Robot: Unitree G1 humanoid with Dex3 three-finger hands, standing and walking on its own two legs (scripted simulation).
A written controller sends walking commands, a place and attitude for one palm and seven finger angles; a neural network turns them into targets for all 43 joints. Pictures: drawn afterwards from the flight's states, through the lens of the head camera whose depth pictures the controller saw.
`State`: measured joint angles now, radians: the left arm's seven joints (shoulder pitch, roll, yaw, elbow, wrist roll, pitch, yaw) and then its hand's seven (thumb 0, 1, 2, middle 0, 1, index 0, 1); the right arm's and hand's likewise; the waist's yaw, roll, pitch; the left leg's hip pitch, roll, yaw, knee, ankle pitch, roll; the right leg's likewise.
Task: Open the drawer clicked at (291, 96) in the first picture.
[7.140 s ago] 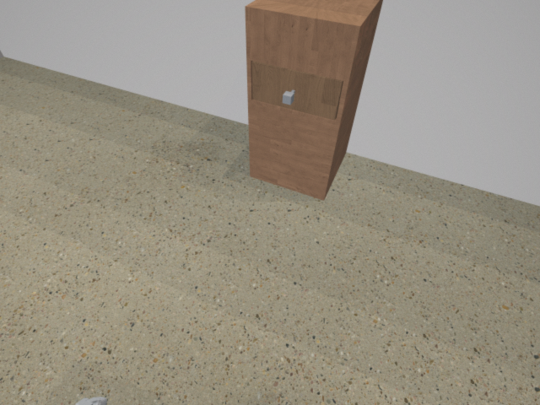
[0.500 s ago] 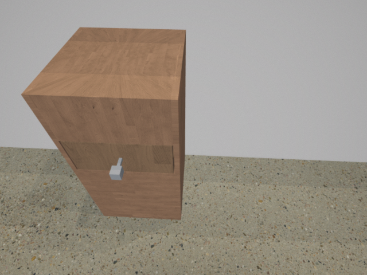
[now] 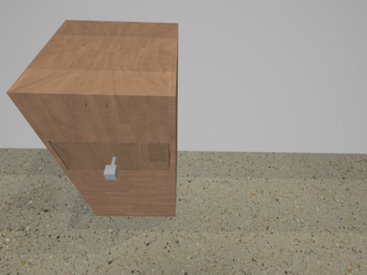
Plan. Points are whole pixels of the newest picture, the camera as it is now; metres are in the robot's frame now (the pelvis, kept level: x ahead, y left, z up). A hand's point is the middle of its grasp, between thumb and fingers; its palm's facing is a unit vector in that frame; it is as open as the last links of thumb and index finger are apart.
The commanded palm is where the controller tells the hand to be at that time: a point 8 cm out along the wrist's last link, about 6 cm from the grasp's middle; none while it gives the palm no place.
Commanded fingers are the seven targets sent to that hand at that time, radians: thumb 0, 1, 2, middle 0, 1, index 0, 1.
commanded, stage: look again from close up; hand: left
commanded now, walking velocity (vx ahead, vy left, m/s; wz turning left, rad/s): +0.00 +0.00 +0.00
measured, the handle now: (112, 167) +0.47 +0.27 -0.19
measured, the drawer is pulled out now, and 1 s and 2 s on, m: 0.00 0.00 0.00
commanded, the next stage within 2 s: raise the hand with hooked fingers in 0.30 s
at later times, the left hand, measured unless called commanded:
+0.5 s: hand out of the picture +0.06 +0.21 -0.13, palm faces -0.09 -0.91 -0.41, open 7.4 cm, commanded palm +0.10 +0.24 -0.05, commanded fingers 0.00 0.76 0.84 -0.21 -0.39 -0.21 -0.39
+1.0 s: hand (77, 259) +0.16 +0.23 -0.04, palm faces +0.10 -0.05 -0.99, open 9.6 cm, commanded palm +0.15 +0.23 +0.02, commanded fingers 0.00 0.18 0.59 -0.25 -0.76 -0.25 -0.76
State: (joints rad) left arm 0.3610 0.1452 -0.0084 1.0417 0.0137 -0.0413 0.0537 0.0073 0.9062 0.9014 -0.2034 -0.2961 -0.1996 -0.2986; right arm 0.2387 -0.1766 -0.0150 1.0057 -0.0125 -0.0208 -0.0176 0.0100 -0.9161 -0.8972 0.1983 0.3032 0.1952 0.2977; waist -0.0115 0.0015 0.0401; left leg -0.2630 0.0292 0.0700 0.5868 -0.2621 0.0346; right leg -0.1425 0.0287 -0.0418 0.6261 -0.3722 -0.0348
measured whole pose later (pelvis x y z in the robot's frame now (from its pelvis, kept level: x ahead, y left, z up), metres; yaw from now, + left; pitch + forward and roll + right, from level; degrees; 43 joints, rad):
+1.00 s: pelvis -0.02 -0.04 -0.05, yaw +3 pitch +11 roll +1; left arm 0.38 0.38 -0.02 0.01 1.06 -0.05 0.49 0.01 0.38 0.68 -0.26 -0.62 -0.26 -0.62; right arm 0.01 -0.24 -0.03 0.49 -0.07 0.08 0.03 0.01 -0.91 -0.90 0.20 0.30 0.20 0.30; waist 0.12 0.01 -0.16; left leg -0.72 0.03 0.02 0.97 -0.44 -0.03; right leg -0.66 0.02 -0.09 1.00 -0.53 -0.09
